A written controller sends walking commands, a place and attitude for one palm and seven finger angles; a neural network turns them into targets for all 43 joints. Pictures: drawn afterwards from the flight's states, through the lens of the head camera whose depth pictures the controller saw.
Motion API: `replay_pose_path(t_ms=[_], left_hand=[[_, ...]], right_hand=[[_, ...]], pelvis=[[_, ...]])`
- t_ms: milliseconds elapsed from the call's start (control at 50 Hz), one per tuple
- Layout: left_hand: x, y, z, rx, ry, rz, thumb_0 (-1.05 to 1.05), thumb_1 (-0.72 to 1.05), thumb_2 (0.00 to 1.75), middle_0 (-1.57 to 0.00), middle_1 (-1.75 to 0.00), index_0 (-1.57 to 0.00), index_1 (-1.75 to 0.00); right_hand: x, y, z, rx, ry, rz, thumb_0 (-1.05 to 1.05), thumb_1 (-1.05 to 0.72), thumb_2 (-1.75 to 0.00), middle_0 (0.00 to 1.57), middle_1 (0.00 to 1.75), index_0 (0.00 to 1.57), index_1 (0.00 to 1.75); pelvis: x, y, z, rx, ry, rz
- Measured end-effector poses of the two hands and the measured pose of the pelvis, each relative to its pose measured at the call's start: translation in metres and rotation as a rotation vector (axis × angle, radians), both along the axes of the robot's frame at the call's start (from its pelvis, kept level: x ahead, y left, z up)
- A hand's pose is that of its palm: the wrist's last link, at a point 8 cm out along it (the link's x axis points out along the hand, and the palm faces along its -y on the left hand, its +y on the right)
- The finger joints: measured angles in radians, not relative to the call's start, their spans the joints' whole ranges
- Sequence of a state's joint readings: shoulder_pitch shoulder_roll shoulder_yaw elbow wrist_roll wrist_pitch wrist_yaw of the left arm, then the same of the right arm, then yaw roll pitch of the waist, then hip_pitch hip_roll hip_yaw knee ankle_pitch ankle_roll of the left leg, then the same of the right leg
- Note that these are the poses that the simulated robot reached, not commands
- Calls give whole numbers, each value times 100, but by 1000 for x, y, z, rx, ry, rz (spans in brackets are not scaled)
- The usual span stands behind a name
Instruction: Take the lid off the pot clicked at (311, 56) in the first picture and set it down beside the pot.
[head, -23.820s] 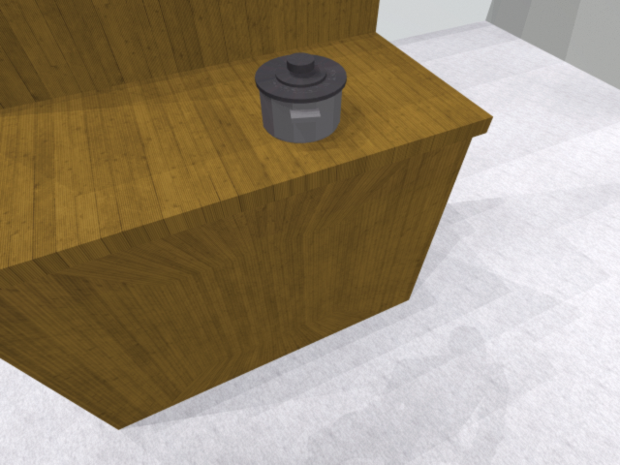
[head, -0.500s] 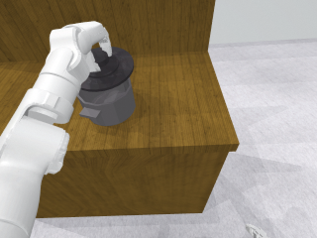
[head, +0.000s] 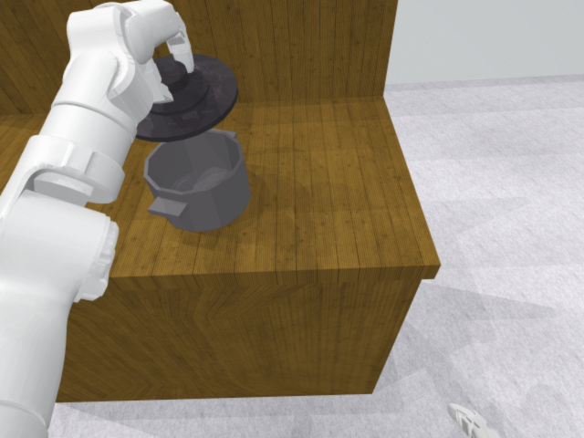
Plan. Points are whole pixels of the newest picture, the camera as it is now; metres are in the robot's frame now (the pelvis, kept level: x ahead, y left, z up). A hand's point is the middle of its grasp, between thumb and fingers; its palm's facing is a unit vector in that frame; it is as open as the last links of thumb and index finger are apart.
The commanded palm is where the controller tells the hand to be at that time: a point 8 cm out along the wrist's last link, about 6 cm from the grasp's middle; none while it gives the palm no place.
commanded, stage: lift the lid straight up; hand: left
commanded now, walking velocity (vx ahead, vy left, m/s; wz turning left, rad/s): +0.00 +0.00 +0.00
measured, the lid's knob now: (168, 77) +0.50 +0.15 +0.26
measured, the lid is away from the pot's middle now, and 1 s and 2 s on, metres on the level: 0.00 0.05 0.18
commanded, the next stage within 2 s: move the lid sideways beside the pot in 0.52 s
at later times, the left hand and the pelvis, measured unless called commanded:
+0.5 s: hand (147, 44) +0.47 +0.15 +0.31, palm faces -0.14 -0.06 -0.99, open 8.4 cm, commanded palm +0.46 +0.16 +0.37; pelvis +0.00 +0.01 +0.00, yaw +0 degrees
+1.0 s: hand (107, 57) +0.47 +0.20 +0.30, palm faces -0.16 -0.06 -0.99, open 8.4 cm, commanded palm +0.45 +0.20 +0.37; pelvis +0.00 +0.00 +0.00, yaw +0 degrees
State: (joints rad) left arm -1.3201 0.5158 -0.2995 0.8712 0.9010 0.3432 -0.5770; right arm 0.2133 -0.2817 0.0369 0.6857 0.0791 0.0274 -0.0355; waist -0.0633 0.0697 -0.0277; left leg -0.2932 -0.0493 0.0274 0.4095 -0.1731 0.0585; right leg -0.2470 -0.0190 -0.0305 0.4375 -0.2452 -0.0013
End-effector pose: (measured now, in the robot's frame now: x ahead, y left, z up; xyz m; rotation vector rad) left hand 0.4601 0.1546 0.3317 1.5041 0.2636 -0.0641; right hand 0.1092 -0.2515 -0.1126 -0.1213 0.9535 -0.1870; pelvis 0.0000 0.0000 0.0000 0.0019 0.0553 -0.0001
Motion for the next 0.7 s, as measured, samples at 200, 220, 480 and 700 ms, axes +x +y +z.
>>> replay_pose_path(t_ms=[200, 220, 480, 700], left_hand=[[-2, 0, 20, 11, -37, 7, -3, 20, 90, -79, -102, -54, -85], [-2, 0, 22, 15, -40, 6, -3, 20, 90, -79, -102, -54, -85], [-1, -6, 38, 11, -66, 18, -3, 20, 90, -79, -102, -54, -85], [1, -4, 31, 18, -56, -6, -3, 20, 90, -80, -102, -54, -85]], right_hand=[[3, 5, -1, 2, -6, 11, 1, -90, -90, 20, 30, 20, 30], [3, 6, -1, 3, -5, 11, 1, -90, -90, 20, 30, 20, 30], [-3, 11, -4, 13, 13, 12, 1, -90, -90, 20, 30, 20, 30], [-6, 7, -1, -9, 9, 0, 1, -90, -90, 20, 30, 20, 30]], pelvis=[[0, 4, 0, -1, 6, 4], [0, 4, 0, -1, 7, 5], [0, 7, 0, 1, 17, 0], [-1, 6, 0, -1, 17, -3]])
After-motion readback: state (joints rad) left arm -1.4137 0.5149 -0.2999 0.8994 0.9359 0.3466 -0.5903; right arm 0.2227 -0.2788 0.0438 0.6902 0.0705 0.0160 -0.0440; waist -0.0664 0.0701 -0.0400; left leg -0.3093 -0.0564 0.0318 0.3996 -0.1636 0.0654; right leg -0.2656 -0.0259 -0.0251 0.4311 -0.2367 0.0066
